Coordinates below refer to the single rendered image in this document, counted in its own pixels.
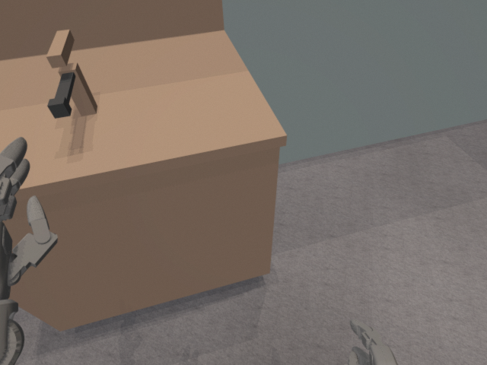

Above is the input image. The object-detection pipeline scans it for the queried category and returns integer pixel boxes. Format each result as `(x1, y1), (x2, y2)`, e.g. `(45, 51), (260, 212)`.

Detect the counter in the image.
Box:
(0, 0), (287, 331)

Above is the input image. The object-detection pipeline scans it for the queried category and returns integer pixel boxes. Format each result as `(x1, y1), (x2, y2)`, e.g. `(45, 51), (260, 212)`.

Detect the tap lever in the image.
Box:
(47, 72), (75, 119)

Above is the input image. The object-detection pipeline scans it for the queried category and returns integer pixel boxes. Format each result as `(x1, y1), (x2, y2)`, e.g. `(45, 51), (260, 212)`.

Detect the robot right hand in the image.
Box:
(344, 319), (398, 365)

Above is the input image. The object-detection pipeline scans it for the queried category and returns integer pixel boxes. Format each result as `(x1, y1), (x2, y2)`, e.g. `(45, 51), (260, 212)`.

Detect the robot left hand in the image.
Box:
(0, 137), (58, 300)

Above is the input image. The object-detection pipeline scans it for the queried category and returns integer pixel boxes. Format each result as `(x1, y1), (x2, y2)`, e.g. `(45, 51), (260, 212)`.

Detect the robot left forearm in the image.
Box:
(0, 299), (24, 365)

